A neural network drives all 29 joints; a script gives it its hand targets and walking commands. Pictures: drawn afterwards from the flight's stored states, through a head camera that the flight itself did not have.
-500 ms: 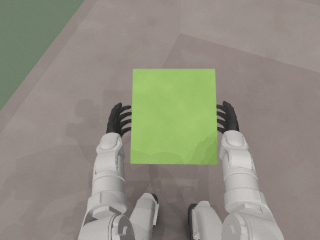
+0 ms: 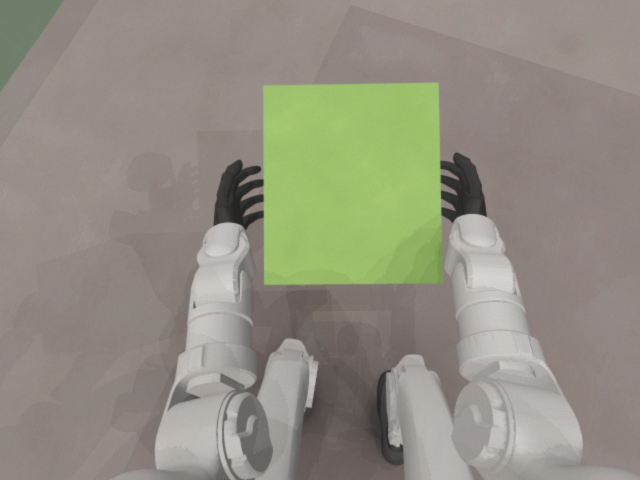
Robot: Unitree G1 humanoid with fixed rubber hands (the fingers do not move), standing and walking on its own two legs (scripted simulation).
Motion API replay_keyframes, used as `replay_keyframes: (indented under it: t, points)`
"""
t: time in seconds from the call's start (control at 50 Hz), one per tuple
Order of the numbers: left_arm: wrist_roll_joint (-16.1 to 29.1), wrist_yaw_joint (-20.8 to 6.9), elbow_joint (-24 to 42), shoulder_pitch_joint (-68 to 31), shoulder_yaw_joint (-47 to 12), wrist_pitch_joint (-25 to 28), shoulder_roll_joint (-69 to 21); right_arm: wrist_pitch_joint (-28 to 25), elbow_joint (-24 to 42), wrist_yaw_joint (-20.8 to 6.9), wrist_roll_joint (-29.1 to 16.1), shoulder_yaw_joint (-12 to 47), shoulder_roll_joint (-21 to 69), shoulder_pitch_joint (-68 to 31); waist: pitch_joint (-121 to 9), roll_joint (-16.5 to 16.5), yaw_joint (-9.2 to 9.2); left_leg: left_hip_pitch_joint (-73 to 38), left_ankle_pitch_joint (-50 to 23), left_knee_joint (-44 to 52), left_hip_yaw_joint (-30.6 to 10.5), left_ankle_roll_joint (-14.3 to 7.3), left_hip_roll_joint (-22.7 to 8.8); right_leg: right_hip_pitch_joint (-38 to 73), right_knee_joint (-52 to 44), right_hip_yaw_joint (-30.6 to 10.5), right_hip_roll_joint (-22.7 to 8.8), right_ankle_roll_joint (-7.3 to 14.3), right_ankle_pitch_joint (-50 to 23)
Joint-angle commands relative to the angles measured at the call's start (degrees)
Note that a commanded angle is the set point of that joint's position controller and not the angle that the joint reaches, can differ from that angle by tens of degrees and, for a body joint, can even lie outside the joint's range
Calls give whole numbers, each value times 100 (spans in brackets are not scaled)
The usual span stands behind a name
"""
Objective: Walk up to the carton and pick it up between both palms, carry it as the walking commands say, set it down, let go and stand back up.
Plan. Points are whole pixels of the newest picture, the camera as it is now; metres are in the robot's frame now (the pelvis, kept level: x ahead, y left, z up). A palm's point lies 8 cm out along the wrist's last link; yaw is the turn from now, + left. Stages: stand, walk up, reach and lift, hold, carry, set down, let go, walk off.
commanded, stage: set down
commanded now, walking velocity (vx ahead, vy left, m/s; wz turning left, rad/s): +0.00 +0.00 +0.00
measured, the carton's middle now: (346, 197) +0.48 +0.03 -0.16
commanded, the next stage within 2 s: none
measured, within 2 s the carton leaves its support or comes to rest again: neither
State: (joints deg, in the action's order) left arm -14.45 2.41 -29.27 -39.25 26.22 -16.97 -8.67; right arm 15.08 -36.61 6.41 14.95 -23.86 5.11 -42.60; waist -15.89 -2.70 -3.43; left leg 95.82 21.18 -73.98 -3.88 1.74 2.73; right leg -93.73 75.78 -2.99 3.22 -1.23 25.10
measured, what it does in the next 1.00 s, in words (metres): lowers itself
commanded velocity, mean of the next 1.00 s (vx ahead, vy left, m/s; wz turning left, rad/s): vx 0.00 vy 0.00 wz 0.00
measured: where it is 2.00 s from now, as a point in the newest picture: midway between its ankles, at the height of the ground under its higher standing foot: (341, 422)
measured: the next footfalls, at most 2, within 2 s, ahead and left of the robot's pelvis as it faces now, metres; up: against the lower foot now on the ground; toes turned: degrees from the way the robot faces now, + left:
none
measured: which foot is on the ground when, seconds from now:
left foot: down 0.00-1.00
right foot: down 0.00-1.00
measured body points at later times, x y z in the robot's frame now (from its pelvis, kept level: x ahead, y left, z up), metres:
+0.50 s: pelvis -0.01 +0.00 -0.08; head +0.24 +0.01 +0.30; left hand +0.44 +0.18 -0.16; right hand +0.47 -0.12 -0.17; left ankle +0.09 +0.13 -0.58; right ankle +0.06 -0.12 -0.58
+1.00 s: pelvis -0.03 -0.01 -0.14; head +0.27 +0.00 +0.20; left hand +0.46 +0.18 -0.25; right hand +0.49 -0.12 -0.26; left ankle +0.09 +0.13 -0.58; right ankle +0.06 -0.12 -0.58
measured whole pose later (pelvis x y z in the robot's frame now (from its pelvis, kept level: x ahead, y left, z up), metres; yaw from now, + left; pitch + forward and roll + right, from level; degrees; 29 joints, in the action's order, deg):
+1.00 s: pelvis -0.03 -0.01 -0.14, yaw +0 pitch +50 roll +0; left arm -13.2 3.7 -38.8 -58.8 29.8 -17.5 -1.9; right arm 15.1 -48.5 8.9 14.1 -23.4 -2.2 -63.5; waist -10.5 -2.4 -4.8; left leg 124.9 26.6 -101.7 -3.8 3.6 3.1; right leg -123.3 104.4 -2.4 5.3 -1.3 30.8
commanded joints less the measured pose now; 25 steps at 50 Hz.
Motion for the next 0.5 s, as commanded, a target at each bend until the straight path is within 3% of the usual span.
replay_keyframes:
  t: [0.0, 0.02, 0.04, 0.06, 0.08, 0.1, 0.12, 0.14, 0.16, 0.18, 0.2, 0.22, 0.24, 0.26, 0.28, 0.32, 0.34, 0.36, 0.38, 0.4, 0.42, 0.44, 0.46, 0.48]
  points:
    - [695, -1330, -664, -2923, -3236, 11, -5452, -127, -451, -1955, -896, 3443, 4942, -3395, -4631, 237, -100, -3700, -1229, 269, 570, 89, 578, 1703, -533, 515, 624, 105, -777]
    - [869, -1308, -439, -3329, -3277, 21, -5540, -72, -505, -1970, -926, 3363, 5016, -3641, -4400, -59, -118, -3526, -1019, 163, 440, 29, 590, 1571, -502, 515, 646, 150, -506]
    - [528, -1249, -841, -3063, -2953, -54, -5348, -48, -645, -2004, -748, 3087, 4830, -3755, -4409, 215, -92, -3610, -861, 217, 415, 100, 542, 1139, -391, 519, 672, 177, -300]
    - [582, -1221, -820, -2888, -2986, -90, -5562, 6, -598, -2049, -782, 3114, 4940, -3640, -4352, 171, -220, -3607, -664, 257, 359, 74, 554, 1104, -336, 524, 676, 203, -185]
    - [639, -1235, -569, -3339, -3142, -132, -5473, 47, -681, -2121, -777, 3009, 4840, -3727, -4496, 319, -156, -3375, -600, 95, 460, 95, 549, 983, -149, 519, 669, 208, -174]
    - [732, -1242, -727, -3169, -3297, -206, -5656, -30, -417, -2106, -863, 3107, 4687, -3899, -4809, 363, 19, -3891, -626, 158, 270, 136, 495, 1000, -6, 641, 644, 165, -269]
    - [908, -1248, -325, -3688, -3356, -174, -5654, 26, -575, -2093, -1019, 3262, 4996, -3752, -5346, 308, -132, -3841, -812, -81, 510, 134, 578, 1335, -25, 635, 699, 173, -451]
    - [808, -1190, -673, -3532, -3229, -184, -5580, 29, -702, -2121, -1038, 3143, 4890, -3878, -4629, 283, -39, -3552, -876, -81, 489, 95, 497, 751, 12, 672, 712, 136, -440]
    - [695, -1204, -693, -3550, -3047, -205, -5356, 11, -580, -2155, -913, 3101, 4756, -4093, -4772, 254, -139, -3443, -1010, -166, 552, 141, 598, 710, 66, 622, 675, 141, -357]
    - [523, -1173, -959, -3259, -3002, -235, -5642, 73, -1059, -2103, -822, 2804, 4812, -3699, -4369, 450, -133, -3395, -1021, -125, 526, 106, 567, 695, 16, 556, 662, 207, -321]
    - [649, -1191, -740, -3193, -2896, -231, -5235, 64, -919, -2140, -914, 2892, 4791, -3744, -4432, 188, -305, -3720, -754, 10, 363, 89, 517, 495, 161, 732, 693, 156, -259]
    - [703, -1181, -843, -3860, -3140, -239, -5466, 27, -971, -2107, -880, 2814, 4667, -3984, -4554, 304, 17, -3053, -737, -390, 550, 126, 570, 741, 215, 617, 669, 214, -186]
    - [709, -1198, -711, -3739, -3041, -145, -5357, 49, -1066, -2032, -865, 2909, 5016, -3771, -4894, 107, -147, -2807, -919, -484, 667, 124, 686, 1122, 221, 601, 712, 166, -404]
    - [590, -1180, -1129, -3316, -2745, -137, -5371, 21, -1177, -2014, -779, 2720, 4788, -3826, -4417, 57, -58, -2753, -951, -394, 627, 74, 652, 614, 179, 633, 755, 136, -401]
    - [810, -1193, -565, -3758, -2993, -87, -5346, -7, -728, -2034, -979, 3039, 4904, -4210, -5101, -101, -187, -3218, -1371, -609, 540, 82, 618, 895, 392, 640, 642, 83, -620]
    - [1002, -1125, -360, -3865, -3261, -65, -5482, -59, -532, -1990, -1269, 3278, 5224, -4261, -5619, 156, -304, -3606, -1465, -574, 586, 90, 584, 1088, 530, 611, 688, 54, -857]
    - [916, -1184, -859, -3687, -3154, -72, -5481, -88, -783, -1952, -1031, 3131, 4895, -4099, -4767, -16, -66, -2632, -1500, -707, 740, 95, 644, 721, 362, 648, 729, 4, -859]
    - [919, -1216, -826, -3965, -2931, -15, -5276, -109, -797, -1892, -941, 2798, 4786, -4542, -4646, 50, -73, -2400, -987, -732, 616, 38, 635, 626, 539, 609, 751, 65, -560]
    - [692, -1256, -1030, -3786, -2752, -20, -5186, -74, -1158, -1857, -678, 2693, 4694, -3994, -4612, -210, 3, -2198, -1176, -862, 640, 114, 656, 880, 432, 663, 708, 108, -563]
    - [641, -1290, -1044, -3632, -2735, -44, -5188, -103, -794, -1850, -826, 2833, 4619, -4277, -4918, 170, -199, -2311, -1194, -908, 670, 119, 687, 695, 571, 547, 711, 75, -645]
    - [763, -1257, -1186, -3669, -2779, -34, -5269, -113, -754, -1803, -959, 2922, 4749, -4364, -4804, 12, -75, -2379, -913, -985, 599, 77, 611, 677, 622, 606, 698, 124, -401]
    - [756, -1246, -1128, -3785, -2720, -26, -5241, -126, -947, -1783, -826, 2801, 4418, -4390, -4652, 55, -217, -2211, -993, -930, 597, 68, 631, 336, 739, 686, 755, 122, -425]
    - [784, -1243, -1032, -4061, -2703, -41, -5115, -152, -596, -1803, -834, 2860, 4605, -4635, -4970, -120, -89, -2356, -956, -974, 492, 101, 589, 412, 764, 701, 720, 135, -297]
    - [816, -1218, -1060, -3842, -2782, -15, -5157, -145, -719, -1776, -974, 2950, 4797, -4552, -4965, 59, -279, -2414, -1086, -1075, 759, 120, 665, 573, 587, 558, 705, 108, -462]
